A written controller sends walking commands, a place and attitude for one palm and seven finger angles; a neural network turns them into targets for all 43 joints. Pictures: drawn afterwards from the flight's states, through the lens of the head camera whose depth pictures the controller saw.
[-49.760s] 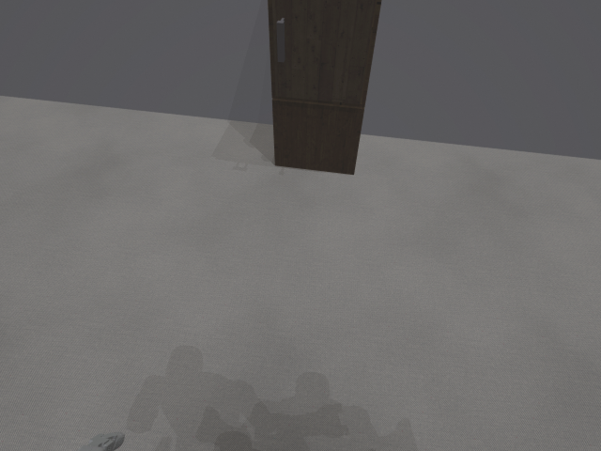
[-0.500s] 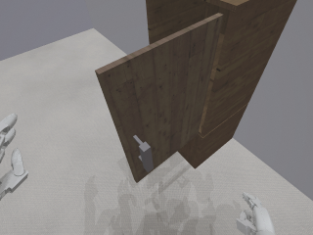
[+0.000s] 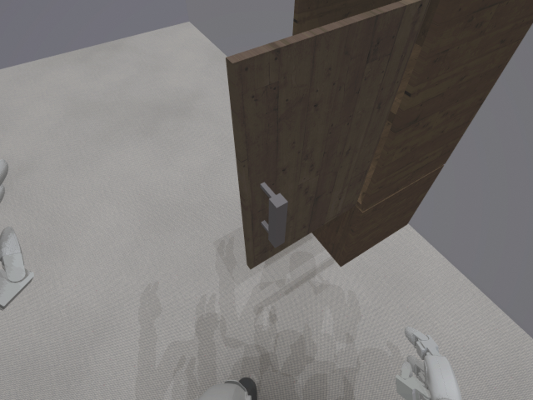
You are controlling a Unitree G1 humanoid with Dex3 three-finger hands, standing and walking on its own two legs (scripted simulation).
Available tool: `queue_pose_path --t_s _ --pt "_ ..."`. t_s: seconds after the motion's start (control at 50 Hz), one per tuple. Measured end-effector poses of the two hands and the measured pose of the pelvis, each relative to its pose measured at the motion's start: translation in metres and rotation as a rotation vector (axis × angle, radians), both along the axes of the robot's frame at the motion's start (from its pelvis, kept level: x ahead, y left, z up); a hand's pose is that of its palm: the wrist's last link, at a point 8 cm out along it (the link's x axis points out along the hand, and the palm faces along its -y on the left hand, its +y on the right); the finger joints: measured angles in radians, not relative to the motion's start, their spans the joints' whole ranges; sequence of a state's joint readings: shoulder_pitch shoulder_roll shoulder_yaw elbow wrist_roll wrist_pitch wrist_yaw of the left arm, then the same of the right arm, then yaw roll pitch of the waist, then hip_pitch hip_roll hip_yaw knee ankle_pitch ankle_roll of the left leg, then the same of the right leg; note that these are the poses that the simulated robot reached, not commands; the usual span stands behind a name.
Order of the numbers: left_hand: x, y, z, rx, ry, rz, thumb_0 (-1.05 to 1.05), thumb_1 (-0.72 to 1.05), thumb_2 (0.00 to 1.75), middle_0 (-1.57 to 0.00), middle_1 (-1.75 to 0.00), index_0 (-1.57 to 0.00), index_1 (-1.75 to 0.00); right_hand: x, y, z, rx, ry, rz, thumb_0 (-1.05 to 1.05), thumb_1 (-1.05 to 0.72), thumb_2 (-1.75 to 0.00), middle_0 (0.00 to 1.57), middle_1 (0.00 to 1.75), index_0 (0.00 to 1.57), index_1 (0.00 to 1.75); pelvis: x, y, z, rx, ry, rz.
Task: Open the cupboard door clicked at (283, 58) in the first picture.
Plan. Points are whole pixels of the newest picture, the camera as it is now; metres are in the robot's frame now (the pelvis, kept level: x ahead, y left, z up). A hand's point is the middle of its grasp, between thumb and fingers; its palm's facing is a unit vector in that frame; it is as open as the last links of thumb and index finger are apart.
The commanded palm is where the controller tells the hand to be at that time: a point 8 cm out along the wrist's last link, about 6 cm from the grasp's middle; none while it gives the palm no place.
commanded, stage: step back with the hand held close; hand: left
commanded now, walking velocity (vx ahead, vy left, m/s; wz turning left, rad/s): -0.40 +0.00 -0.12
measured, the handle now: (271, 215) +0.47 +0.02 -0.08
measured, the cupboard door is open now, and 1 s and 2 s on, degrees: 92 92 92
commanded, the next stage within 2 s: stop stepping back and stand still in 0.30 s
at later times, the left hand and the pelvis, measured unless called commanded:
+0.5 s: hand (18, 354) +0.14 +0.23 +0.17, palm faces +0.27 -0.83 -0.49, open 7.4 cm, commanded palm +0.07 +0.28 +0.19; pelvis -0.10 +0.00 +0.00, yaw -6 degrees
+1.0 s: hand (41, 380) +0.12 +0.21 +0.16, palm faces +0.34 -0.86 -0.39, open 7.4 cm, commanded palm +0.06 +0.26 +0.19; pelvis -0.12 -0.02 -0.02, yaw -6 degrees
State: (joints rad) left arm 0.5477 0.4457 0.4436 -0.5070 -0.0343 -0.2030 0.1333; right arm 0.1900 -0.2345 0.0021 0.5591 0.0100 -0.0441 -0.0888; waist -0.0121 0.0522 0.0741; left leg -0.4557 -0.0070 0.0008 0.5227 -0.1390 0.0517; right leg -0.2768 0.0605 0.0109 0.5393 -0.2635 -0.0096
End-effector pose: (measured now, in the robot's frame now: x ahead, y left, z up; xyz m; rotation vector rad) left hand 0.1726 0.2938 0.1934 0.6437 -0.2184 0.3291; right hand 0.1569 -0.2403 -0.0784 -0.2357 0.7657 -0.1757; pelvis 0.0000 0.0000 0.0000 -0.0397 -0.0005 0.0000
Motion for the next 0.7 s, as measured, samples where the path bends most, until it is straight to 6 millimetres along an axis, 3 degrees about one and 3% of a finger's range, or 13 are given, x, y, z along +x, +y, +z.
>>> queue_pose_path --t_s 0.12,0.18,0.28,0.4,0.5,0.58,0.7 --pt "-0.037 0.003 -0.001 -0.038 -0.014 0.027 0.01 0.89 0.9 -0.21 -0.3 -0.22 -0.3 -0.014 0.005 -0.002 0.004 0.029 0.012 0.02 -0.9 -0.9 0.2 0.3 0.21 0.3 -0.014 0.003 0.002 0.007 0.002 -0.013" --pt "-0.039 0.01 -0.004 -0.071 -0.061 0.024 0.01 0.89 0.9 -0.21 -0.3 -0.22 -0.3 -0.021 0.008 0.001 -0.028 0.02 0.004 0.02 -0.9 -0.9 0.2 0.3 0.21 0.3 -0.02 0.01 -0.001 -0.008 0.017 -0.004" --pt "-0.037 0.021 -0.005 -0.075 -0.074 0.014 0.01 0.89 0.9 -0.21 -0.3 -0.22 -0.3 -0.034 0.019 0.01 -0.024 -0.02 0.006 0.02 -0.9 -0.9 0.2 0.3 0.2 0.3 -0.047 0.013 0.002 0.003 0.011 -0.023" --pt "-0.052 0.005 -0.001 -0.074 -0.041 -0.055 0.01 0.89 0.9 -0.21 -0.3 -0.21 -0.3 -0.06 0.022 0.017 0.012 -0.055 0.01 0.01 -0.9 -0.9 0.2 0.3 0.21 0.3 -0.071 0.009 0.006 -0.012 0.081 -0.075" --pt "-0.067 -0.026 0.001 -0.061 -0.028 -0.146 0.01 0.89 0.9 -0.21 -0.3 -0.21 -0.3 -0.091 0.009 0.011 0.024 -0.043 0.004 0.01 -0.9 -0.9 0.2 0.3 0.21 0.3 -0.101 -0.004 0.003 0.01 0.136 -0.098" --pt "-0.085 -0.05 -0.002 0.035 0.001 -0.213 0.01 0.89 0.9 -0.21 -0.3 -0.21 -0.3 -0.124 -0.012 -0.01 0.037 -0.028 -0.031 0.01 -0.9 -0.9 0.2 0.3 0.21 0.3 -0.13 -0.017 -0.011 0.052 0.132 -0.122" --pt "-0.112 -0.052 0.008 0.067 -0.017 -0.176 0.01 0.88 0.9 -0.22 -0.3 -0.22 -0.3 -0.185 -0.044 -0.024 0.042 0.069 -0.157 0.01 -0.9 -0.9 0.2 0.3 0.21 0.3 -0.125 -0.029 -0.012 0.065 0.039 -0.113"
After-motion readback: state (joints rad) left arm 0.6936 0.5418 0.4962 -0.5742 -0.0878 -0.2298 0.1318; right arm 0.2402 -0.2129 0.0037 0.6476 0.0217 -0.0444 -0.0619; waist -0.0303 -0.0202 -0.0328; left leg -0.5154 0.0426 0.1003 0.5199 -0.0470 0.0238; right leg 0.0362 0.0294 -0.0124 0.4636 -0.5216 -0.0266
